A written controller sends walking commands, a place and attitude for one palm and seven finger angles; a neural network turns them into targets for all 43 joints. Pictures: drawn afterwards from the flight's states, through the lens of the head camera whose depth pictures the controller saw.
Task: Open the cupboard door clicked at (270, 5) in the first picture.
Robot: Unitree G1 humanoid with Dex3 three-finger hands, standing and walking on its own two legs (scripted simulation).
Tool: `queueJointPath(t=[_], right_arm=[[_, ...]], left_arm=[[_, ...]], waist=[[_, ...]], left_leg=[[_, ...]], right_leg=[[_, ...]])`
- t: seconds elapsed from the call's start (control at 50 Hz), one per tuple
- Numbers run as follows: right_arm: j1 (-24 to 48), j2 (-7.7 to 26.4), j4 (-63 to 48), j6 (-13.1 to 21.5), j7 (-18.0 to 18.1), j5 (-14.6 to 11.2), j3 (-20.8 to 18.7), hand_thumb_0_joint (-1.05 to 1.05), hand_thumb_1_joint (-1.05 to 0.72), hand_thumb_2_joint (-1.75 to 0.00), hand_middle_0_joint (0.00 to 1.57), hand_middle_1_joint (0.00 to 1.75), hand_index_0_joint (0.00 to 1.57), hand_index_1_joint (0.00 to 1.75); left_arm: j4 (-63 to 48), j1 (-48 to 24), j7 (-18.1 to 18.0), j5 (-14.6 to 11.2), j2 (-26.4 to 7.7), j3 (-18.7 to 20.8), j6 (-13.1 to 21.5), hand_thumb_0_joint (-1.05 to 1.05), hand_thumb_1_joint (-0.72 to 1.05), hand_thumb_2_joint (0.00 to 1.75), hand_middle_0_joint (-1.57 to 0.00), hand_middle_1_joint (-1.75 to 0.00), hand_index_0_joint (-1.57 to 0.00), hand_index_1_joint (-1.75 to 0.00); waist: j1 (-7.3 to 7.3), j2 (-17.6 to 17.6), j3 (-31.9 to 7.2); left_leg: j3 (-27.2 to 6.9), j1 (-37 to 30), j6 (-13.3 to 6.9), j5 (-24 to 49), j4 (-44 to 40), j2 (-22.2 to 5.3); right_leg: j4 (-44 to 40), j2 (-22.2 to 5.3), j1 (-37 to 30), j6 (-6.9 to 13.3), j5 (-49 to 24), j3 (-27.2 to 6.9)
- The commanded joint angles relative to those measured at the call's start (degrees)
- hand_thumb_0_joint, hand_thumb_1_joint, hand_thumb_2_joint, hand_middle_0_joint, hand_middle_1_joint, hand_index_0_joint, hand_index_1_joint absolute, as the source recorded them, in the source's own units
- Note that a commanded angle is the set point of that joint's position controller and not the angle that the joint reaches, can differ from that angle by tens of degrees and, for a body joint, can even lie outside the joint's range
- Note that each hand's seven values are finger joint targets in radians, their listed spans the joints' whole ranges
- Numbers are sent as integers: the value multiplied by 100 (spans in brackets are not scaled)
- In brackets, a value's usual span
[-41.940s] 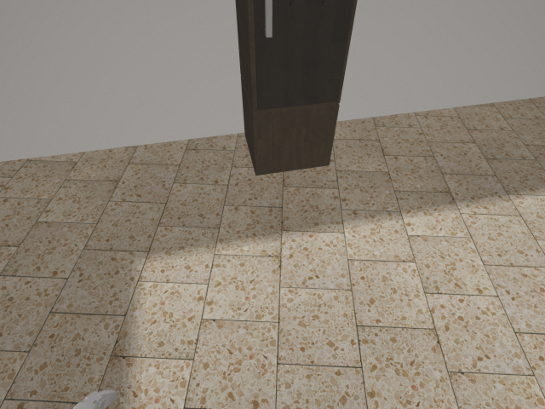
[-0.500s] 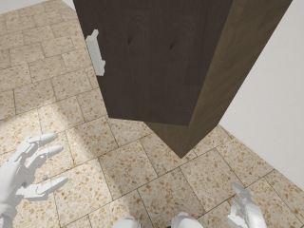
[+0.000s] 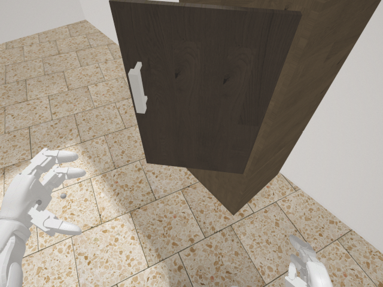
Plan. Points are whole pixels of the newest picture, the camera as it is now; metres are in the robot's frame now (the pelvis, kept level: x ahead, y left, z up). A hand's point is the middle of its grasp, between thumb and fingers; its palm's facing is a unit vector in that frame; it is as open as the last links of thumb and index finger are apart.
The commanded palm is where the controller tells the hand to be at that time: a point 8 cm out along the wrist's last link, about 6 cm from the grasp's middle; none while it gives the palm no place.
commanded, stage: raise the hand with hooked fingers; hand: left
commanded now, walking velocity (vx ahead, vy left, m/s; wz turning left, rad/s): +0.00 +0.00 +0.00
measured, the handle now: (140, 87) +0.56 +0.18 +0.09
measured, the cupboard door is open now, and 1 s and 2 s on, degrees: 42 42 42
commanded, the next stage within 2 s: move the hooked fingers beside the handle in 0.80 s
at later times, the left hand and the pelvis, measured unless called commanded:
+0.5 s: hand (58, 165) +0.30 +0.28 +0.10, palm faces -0.03 -1.00 -0.03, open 14.0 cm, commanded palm +0.27 +0.32 +0.11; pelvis +0.01 +0.01 +0.01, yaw -1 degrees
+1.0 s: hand (63, 168) +0.30 +0.27 +0.10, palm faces -0.01 -1.00 -0.02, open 14.0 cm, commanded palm +0.28 +0.32 +0.11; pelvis +0.00 -0.01 +0.01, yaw +0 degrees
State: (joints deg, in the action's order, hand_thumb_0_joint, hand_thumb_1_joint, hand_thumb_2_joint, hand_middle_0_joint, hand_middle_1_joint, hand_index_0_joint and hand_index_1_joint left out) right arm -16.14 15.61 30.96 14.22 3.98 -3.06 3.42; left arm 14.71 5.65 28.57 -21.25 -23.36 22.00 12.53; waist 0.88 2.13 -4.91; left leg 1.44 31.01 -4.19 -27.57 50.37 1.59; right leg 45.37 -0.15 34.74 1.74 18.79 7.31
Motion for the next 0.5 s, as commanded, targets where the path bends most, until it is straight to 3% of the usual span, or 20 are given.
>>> queueJointPath(t=[0.0,0.04,0.1,0.18,0.28,0.34,0.4,0.48], right_arm=[[199,885,-777,313,115,-23,-396,0,-90,-90,20,30,20,30],[214,881,-734,303,130,7,-375,0,-90,-90,20,30,20,30],[193,874,-687,255,148,-5,-367,0,-90,-90,20,30,20,30],[159,882,-654,181,156,-25,-369,0,-90,-90,20,30,20,30],[150,917,-671,107,168,-32,-368,0,-90,-90,20,30,20,30],[107,927,-700,80,131,-10,-378,0,-90,-90,20,30,20,30],[107,924,-742,40,75,-18,-404,0,-90,-90,20,30,20,30],[79,908,-759,9,42,17,-414,0,-90,-90,20,30,20,30]], left_arm=[[-1143,-1341,21,-129,-1453,620,284,0,-50,30,-30,-120,-30,-120],[-1166,-1645,-7,-142,-1662,779,318,0,-50,30,-30,-120,-30,-120],[-909,-1761,7,-128,-1614,778,297,0,-50,30,-30,-120,-30,-120],[-636,-1985,136,-74,-1626,681,90,0,-50,30,-30,-120,-30,-120],[-442,-2473,229,-69,-1835,766,-97,0,-50,30,-30,-120,-30,-120],[-187,-2169,246,-87,-1746,796,-127,0,-50,30,-30,-120,-30,-120],[-229,-2067,270,-74,-1656,727,-94,0,-50,30,-30,-120,-30,-120],[-489,-2224,202,-57,-1810,842,20,0,-50,30,-30,-120,-30,-120]], waist=[[-34,181,-1164],[-4,312,-1146],[-11,310,-1173],[-26,564,-1183],[-34,351,-1188],[38,133,-1129],[36,292,-1247],[51,432,-1394]], left_leg=[[-669,-338,484,2192,-1126,-196],[-665,-462,532,2335,-1146,-182],[-681,-552,559,2432,-1246,-208],[-681,-829,603,2848,-1302,-236],[-709,-927,601,2845,-1430,-239],[-705,-880,626,3057,-1424,-236],[-667,-944,639,3221,-1426,-241],[-645,-1096,654,3385,-1410,-245]], right_leg=[[-483,93,-1136,37,-900,-379],[-498,114,-1224,83,-1003,-389],[-564,85,-1242,55,-1025,-365],[-659,79,-1233,60,-1212,-367],[-795,89,-1353,61,-1249,-361],[-795,106,-1384,81,-1368,-352],[-779,82,-1381,60,-1466,-360],[-787,104,-1427,75,-1558,-393]])
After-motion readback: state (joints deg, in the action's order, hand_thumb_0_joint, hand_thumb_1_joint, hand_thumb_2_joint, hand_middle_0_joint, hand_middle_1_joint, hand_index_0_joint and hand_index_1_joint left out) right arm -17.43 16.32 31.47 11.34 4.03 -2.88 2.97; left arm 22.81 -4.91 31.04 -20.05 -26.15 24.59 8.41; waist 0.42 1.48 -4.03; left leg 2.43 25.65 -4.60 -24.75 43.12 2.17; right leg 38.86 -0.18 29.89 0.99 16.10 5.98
